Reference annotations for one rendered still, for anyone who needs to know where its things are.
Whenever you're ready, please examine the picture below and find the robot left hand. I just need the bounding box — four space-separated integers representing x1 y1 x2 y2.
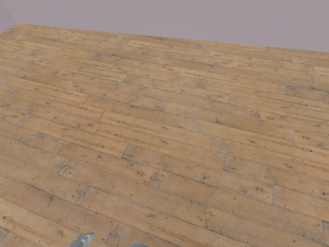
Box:
68 232 95 247

